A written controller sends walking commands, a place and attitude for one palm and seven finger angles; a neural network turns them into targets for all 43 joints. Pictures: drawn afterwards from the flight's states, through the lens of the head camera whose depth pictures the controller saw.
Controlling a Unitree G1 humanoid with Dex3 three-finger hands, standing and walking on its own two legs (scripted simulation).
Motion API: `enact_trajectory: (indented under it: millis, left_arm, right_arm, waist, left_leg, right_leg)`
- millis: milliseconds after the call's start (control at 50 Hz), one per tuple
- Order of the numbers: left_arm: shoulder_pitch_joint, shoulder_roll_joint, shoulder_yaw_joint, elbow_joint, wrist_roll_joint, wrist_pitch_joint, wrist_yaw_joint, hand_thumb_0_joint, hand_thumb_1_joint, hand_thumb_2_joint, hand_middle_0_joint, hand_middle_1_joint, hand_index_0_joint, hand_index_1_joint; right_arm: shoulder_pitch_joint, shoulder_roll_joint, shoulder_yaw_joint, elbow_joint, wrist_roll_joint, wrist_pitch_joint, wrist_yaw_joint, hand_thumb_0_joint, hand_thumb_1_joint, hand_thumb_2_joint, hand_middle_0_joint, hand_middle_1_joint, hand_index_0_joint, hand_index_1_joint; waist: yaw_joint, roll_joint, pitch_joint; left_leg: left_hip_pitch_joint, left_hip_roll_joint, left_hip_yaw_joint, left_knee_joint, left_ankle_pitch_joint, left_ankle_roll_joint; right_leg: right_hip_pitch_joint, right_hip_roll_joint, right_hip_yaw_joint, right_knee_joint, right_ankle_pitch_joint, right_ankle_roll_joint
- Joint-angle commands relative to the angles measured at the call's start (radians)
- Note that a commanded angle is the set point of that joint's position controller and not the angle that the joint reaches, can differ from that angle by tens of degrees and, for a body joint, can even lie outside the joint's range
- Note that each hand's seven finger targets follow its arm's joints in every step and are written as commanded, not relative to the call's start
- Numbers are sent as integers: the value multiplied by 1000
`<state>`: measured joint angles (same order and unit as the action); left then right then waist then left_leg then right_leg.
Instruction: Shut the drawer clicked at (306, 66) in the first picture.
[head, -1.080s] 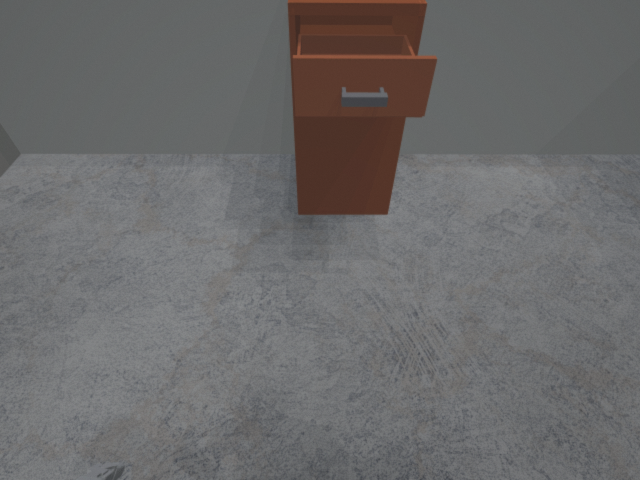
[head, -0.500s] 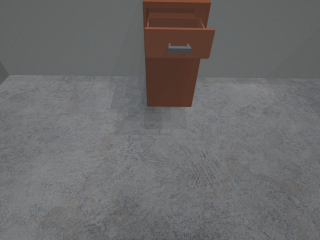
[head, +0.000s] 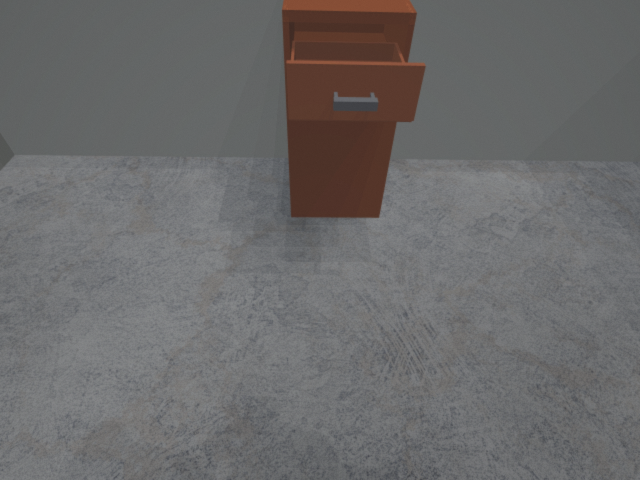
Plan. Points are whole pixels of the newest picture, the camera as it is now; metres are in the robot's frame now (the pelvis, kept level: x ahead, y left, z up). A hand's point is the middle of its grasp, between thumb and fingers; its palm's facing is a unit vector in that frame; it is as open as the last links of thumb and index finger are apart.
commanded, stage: look at it before walking up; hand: left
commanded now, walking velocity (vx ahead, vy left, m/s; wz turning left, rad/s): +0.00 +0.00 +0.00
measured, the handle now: (354, 99) +1.04 -0.03 -0.02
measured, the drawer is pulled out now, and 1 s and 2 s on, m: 0.30 0.30 0.30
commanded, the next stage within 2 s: walk to a spot facing it in 0.36 s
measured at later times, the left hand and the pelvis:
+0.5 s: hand out of the picture +0.07 +0.25 -0.16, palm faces -0.02 -0.94 -0.33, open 7.4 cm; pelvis +0.00 +0.00 +0.00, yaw +0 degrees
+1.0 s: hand out of the picture +0.06 +0.15 -0.17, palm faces -0.13 -0.97 -0.20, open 7.4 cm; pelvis +0.06 -0.04 -0.01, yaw -13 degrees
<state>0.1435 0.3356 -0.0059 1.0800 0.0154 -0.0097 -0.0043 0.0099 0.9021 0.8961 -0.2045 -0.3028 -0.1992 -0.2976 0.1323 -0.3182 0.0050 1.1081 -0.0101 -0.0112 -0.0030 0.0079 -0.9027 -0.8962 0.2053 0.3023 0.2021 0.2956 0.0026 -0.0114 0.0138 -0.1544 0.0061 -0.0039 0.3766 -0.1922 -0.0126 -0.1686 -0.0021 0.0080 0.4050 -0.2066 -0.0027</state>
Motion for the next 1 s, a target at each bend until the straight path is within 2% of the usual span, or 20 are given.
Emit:
enact_trajectory:
  millis: [0, 480, 520, 540, 580, 620, 640, 680, 700, 720, 740, 760, 780, 800, 820, 840, 860, 880, 940, 980]
  left_arm:
    - [-27, 199, 41, -58, -4, -20, 14, 0, 900, 900, -200, -300, -200, -300]
    - [-22, 207, 45, -51, -3, -18, 13, 0, 900, 900, -200, -300, -200, -300]
    - [4, 155, 44, -59, -3, -2, 15, 0, 900, 900, -200, -300, -200, -300]
    - [34, 114, 37, -56, -3, 8, 15, 0, 900, 900, -200, -300, -200, -300]
    - [66, 98, 40, -71, 2, 23, 6, 0, 900, 900, -200, -300, -200, -300]
    - [78, 93, 50, -103, 7, 31, -6, 0, 900, 900, -200, -300, -200, -300]
    - [88, 86, 55, -119, 9, 31, -11, 0, 900, 900, -200, -300, -200, -300]
    - [113, 47, 63, -145, 8, 25, -20, 0, 900, 900, -200, -300, -200, -300]
    - [103, 32, 66, -160, 9, 23, -25, 0, 900, 900, -200, -300, -200, -300]
    - [104, 13, 71, -172, 9, 21, -30, 0, 900, 900, -200, -300, -200, -300]
    - [130, -1, 74, -172, 10, 16, -34, 0, 900, 900, -200, -300, -200, -300]
    - [185, -17, 76, -156, 12, 10, -36, 0, 900, 900, -200, -300, -200, -300]
    - [282, -15, 81, -126, 13, 2, -33, 0, 900, 900, -200, -300, -200, -300]
    - [379, 80, 99, -104, 18, -16, -18, 0, 900, 900, -200, -300, -200, -300]
    - [467, 145, 112, -92, 4, -27, 0, 0, 900, 900, -200, -300, -200, -300]
    - [460, 123, 108, -95, -1, -35, 13, 0, 900, 900, -200, -300, -200, -300]
    - [394, 90, 101, -105, 1, -37, 15, 0, 900, 900, -200, -300, -200, -300]
    - [347, 56, 92, -122, 2, -42, 13, 0, 900, 900, -200, -300, -200, -300]
    - [322, 20, 90, -128, 5, -57, 15, 0, 900, 900, -200, -300, -200, -300]
    - [350, 7, 91, -114, 5, -61, 14, 0, 900, 900, -200, -300, -200, -300]
  right_arm:
    - [-41, -204, -37, -65, -1, -27, -10, 0, -900, -900, 200, 300, 200, 300]
    - [-41, -218, -40, -57, -1, -28, -15, 0, -900, -900, 200, 300, 200, 300]
    - [-4, -158, -36, -63, -2, -21, -19, 0, -900, -900, 200, 300, 200, 300]
    - [22, -117, -29, -60, -4, -13, -19, 0, -900, -900, 200, 300, 200, 300]
    - [49, -112, -36, -79, -8, -3, -18, 0, -900, -900, 200, 300, 200, 300]
    - [60, -135, -52, -107, -12, 1, -14, 0, -900, -900, 200, 300, 200, 300]
    - [64, -145, -61, -119, -13, 2, -12, 0, -900, -900, 200, 300, 200, 300]
    - [76, -174, -80, -143, -11, -6, -13, 0, -900, -900, 200, 300, 200, 300]
    - [85, -178, -88, -151, -9, -13, -12, 0, -900, -900, 200, 300, 200, 300]
    - [80, -168, -93, -159, -11, -18, -11, 0, -900, -900, 200, 300, 200, 300]
    - [63, -155, -93, -165, -13, -20, -11, 0, -900, -900, 200, 300, 200, 300]
    - [50, -140, -92, -169, -15, -20, -10, 0, -900, -900, 200, 300, 200, 300]
    - [39, -119, -88, -172, -15, -18, -8, 0, -900, -900, 200, 300, 200, 300]
    - [26, -46, -72, -201, -5, -14, -2, 0, -900, -900, 200, 300, 200, 300]
    - [-63, -14, -60, -265, -6, -27, 6, 0, -900, -900, 200, 300, 200, 300]
    - [-108, -43, -66, -274, -8, -33, 3, 0, -900, -900, 200, 300, 200, 300]
    - [-86, -30, -72, -260, -8, -37, 4, 0, -900, -900, 200, 300, 200, 300]
    - [-60, -23, -74, -245, -13, -38, 8, 0, -900, -900, 200, 300, 200, 300]
    - [-19, 17, -78, -226, -14, -27, 13, 0, -900, -900, 200, 300, 200, 300]
    - [-34, 34, -81, -239, -14, -23, 16, 0, -900, -900, 200, 300, 200, 300]
  waist:
    - [1, 13, -40]
    - [0, 18, -28]
    - [-3, 7, -42]
    - [-4, 2, -51]
    - [-2, 13, -21]
    - [1, 54, 52]
    - [2, 83, 87]
    - [2, 156, 93]
    - [1, 177, 82]
    - [5, 177, 80]
    - [23, 160, 78]
    - [48, 133, 67]
    - [90, 78, 55]
    - [126, -215, 49]
    - [155, -342, 65]
    - [143, -218, 88]
    - [92, -99, 100]
    - [62, -36, 90]
    - [27, -50, 65]
    - [34, -60, 58]
  left_leg:
    - [4, 111, -97, -66, 85, 36]
    - [36, 120, -76, -66, 96, 31]
    - [42, 127, -45, -23, 116, 25]
    - [45, 128, -26, -9, 68, 17]
    - [21, 134, -26, -11, -135, 22]
    - [-19, 163, -65, -51, -347, 48]
    - [-34, 189, -94, -78, -433, 65]
    - [-33, 293, -181, -138, -476, 122]
    - [-31, 351, -191, -155, -438, 155]
    - [-45, 367, -163, -143, -384, 166]
    - [-76, 356, -102, -96, -328, 152]
    - [-118, 318, -29, -6, -285, 123]
    - [-207, 258, 48, 171, -288, 78]
    - [-423, 127, 171, 505, -363, 1]
    - [-615, 43, 133, 734, -441, -19]
    - [-632, 82, 11, 801, -332, -9]
    - [-630, 109, -8, 822, -239, -12]
    - [-589, 124, -7, 804, -172, -22]
    - [-530, 127, 19, 743, -84, -47]
    - [-539, 118, 27, 709, -45, -55]
  right_leg:
    - [2, -111, 108, -85, 61, -29]
    - [-10, -106, 124, -89, 115, -31]
    - [-27, -105, 138, -46, 186, -29]
    - [-36, -98, 143, -34, 150, -23]
    - [-98, -70, 157, -15, -65, -28]
    - [-189, -27, 152, 22, -262, -31]
    - [-240, -5, 134, 65, -304, -30]
    - [-278, 44, 37, 260, -226, -20]
    - [-282, 23, -14, 347, -225, -11]
    - [-270, -6, -23, 369, -244, -6]
    - [-214, -24, -36, 331, -244, -6]
    - [-119, -11, -69, 255, -205, -6]
    - [19, 5, -67, 140, -143, -18]
    - [152, -170, 270, -72, -262, -95]
    - [176, -361, 650, -228, -177, -198]
    - [143, -352, 673, -233, -118, -230]
    - [120, -331, 593, -209, -124, -243]
    - [79, -293, 507, -195, -92, -230]
    - [34, -237, 365, -195, 45, -211]
    - [47, -211, 345, -194, 78, -204]
